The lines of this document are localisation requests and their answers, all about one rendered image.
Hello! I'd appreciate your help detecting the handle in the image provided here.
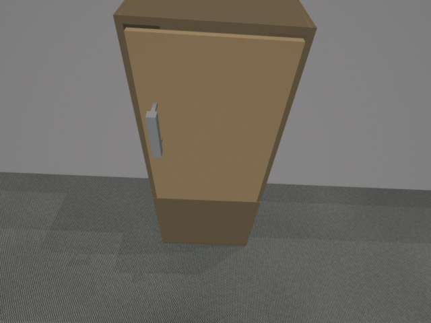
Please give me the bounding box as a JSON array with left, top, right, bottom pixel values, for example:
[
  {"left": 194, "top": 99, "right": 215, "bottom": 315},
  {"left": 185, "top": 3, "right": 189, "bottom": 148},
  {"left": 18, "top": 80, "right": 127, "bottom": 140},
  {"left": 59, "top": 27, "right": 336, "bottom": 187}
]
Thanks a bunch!
[{"left": 145, "top": 102, "right": 163, "bottom": 157}]

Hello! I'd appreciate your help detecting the cupboard door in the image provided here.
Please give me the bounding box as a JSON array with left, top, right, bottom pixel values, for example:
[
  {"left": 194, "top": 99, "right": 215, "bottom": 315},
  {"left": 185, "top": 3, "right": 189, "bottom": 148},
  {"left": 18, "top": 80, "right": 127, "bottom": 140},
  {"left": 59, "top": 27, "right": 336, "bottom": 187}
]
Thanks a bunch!
[{"left": 124, "top": 27, "right": 305, "bottom": 202}]

